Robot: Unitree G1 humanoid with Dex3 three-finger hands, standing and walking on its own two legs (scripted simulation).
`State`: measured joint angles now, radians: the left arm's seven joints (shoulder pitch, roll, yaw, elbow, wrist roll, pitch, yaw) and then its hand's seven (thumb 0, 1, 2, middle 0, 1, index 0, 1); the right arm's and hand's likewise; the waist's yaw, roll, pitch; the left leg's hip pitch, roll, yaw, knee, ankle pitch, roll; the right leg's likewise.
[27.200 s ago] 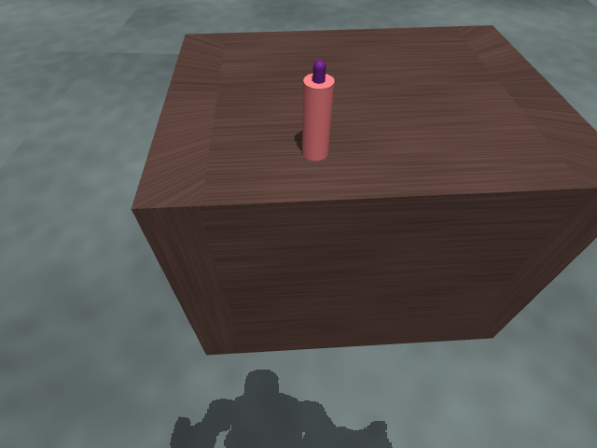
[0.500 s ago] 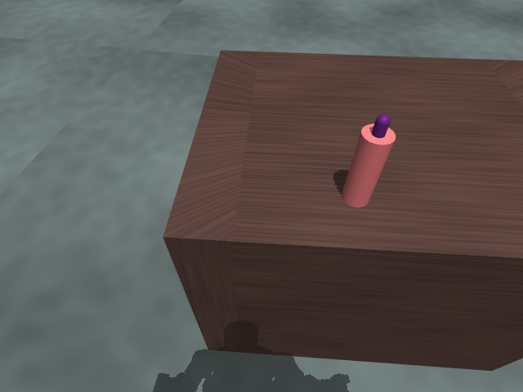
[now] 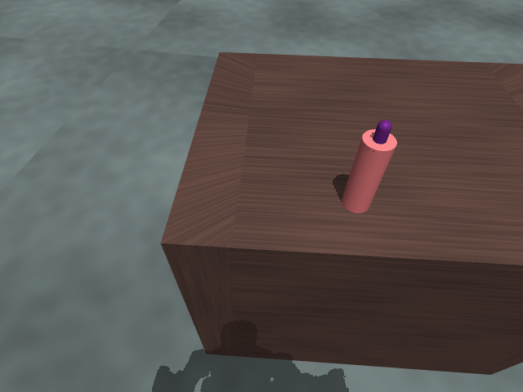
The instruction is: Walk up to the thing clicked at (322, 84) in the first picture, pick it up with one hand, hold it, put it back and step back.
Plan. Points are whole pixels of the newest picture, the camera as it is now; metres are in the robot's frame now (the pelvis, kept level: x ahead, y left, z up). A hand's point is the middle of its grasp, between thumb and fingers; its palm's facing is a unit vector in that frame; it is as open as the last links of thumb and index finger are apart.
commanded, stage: stand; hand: right
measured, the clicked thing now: (369, 167) +0.48 -0.18 +0.07
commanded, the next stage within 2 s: step back in 1.96 s
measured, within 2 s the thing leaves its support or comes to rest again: neither
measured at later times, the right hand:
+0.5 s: hand out of the picture +0.08 -0.25 -0.16, palm faces -0.02 +0.94 -0.34, open 7.4 cm
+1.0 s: hand out of the picture +0.07 -0.25 -0.15, palm faces -0.01 +0.94 -0.35, open 7.4 cm
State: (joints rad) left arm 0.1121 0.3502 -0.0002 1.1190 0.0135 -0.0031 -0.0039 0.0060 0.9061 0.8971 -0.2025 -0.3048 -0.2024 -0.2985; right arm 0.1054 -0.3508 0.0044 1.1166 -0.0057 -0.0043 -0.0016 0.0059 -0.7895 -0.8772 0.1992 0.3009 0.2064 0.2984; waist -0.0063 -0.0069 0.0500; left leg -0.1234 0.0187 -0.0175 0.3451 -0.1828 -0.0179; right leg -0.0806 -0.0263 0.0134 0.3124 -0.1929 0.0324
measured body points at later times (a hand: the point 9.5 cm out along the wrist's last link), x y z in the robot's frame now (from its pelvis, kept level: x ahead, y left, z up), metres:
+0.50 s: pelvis +0.00 +0.00 +0.00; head +0.02 +0.01 +0.45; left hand +0.07 +0.30 -0.14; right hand +0.08 -0.30 -0.13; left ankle +0.00 +0.13 -0.75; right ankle -0.01 -0.14 -0.75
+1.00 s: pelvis +0.00 +0.00 +0.00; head +0.01 +0.01 +0.45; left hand +0.07 +0.30 -0.14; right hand +0.07 -0.30 -0.13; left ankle +0.00 +0.13 -0.75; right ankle -0.01 -0.14 -0.75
